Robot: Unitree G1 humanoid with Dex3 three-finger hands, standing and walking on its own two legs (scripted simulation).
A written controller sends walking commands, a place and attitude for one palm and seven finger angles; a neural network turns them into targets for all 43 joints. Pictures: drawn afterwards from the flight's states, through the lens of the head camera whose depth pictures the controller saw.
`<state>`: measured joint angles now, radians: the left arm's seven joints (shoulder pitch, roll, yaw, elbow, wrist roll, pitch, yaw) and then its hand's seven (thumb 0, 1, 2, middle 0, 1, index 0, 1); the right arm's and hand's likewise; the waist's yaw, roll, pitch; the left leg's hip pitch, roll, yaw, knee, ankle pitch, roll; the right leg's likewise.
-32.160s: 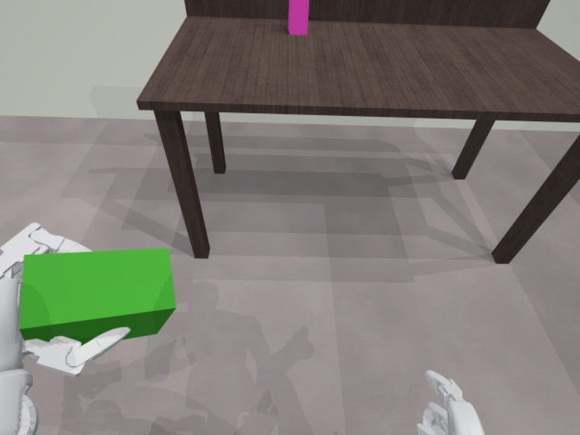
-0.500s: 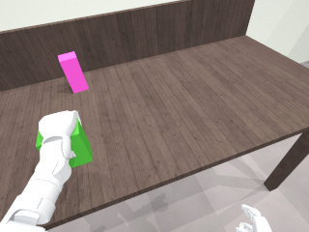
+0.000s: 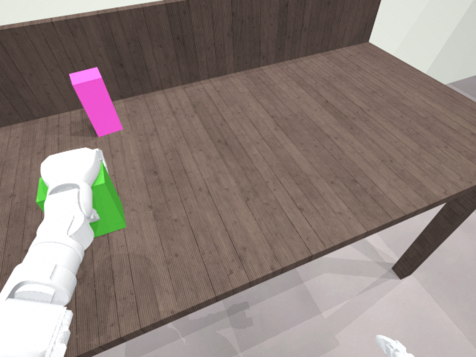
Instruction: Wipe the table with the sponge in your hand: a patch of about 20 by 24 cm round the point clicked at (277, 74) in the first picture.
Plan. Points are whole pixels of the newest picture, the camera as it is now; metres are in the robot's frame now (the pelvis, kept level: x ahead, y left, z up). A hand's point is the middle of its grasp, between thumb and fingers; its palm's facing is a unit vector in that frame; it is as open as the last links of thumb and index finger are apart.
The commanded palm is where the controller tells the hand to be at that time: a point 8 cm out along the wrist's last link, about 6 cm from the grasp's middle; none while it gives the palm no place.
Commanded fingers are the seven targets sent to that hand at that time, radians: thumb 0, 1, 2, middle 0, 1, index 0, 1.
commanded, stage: wipe forward along the middle lane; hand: left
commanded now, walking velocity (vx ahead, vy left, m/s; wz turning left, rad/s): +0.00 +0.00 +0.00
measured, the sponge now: (89, 211) +0.37 +0.32 +0.03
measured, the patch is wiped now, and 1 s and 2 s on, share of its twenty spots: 0.95 0.95 0.95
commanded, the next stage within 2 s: slide back across to the first lane in 0.14 s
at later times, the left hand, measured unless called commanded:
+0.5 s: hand (80, 177) +0.41 +0.33 +0.08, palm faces -0.04 -0.02 -1.00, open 10.2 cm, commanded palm +0.37 +0.33 +0.13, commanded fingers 0.00 0.10 1.30 -1.20 -1.60 -1.20 -1.60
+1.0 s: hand (43, 191) +0.37 +0.38 +0.08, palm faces -0.10 -0.02 -0.99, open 10.2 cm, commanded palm +0.34 +0.38 +0.13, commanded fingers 0.00 0.10 1.30 -1.20 -1.60 -1.20 -1.60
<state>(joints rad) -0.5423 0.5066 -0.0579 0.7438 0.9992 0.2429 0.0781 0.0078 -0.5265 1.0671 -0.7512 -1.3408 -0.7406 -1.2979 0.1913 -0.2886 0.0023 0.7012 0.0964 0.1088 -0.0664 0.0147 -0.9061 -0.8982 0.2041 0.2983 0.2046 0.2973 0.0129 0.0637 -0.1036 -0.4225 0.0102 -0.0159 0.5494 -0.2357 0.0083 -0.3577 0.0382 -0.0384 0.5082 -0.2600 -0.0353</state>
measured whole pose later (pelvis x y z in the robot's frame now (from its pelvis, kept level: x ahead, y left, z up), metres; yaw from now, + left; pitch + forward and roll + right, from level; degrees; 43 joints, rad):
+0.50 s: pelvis +0.01 +0.02 +0.00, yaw +0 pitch +7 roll -1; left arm -0.57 0.51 -0.03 0.75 1.02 0.24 0.11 0.01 -0.53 1.07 -0.75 -1.34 -0.74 -1.30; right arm 0.20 -0.26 0.00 0.69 0.09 0.12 -0.04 0.01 -0.91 -0.90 0.21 0.30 0.21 0.30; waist 0.00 0.05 -0.11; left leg -0.42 -0.01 0.00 0.54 -0.25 0.04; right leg -0.34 0.02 -0.02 0.47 -0.26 -0.01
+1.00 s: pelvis +0.03 +0.02 +0.00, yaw +1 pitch +6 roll -1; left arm -0.41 0.61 0.07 0.60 0.99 0.15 0.00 0.01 -0.51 1.07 -0.74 -1.35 -0.72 -1.31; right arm 0.14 -0.29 0.00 0.66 0.08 0.12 -0.05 0.01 -0.91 -0.90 0.20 0.30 0.21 0.30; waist 0.04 0.05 -0.07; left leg -0.36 -0.01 -0.02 0.51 -0.26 0.03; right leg -0.27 0.02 -0.04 0.43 -0.27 -0.01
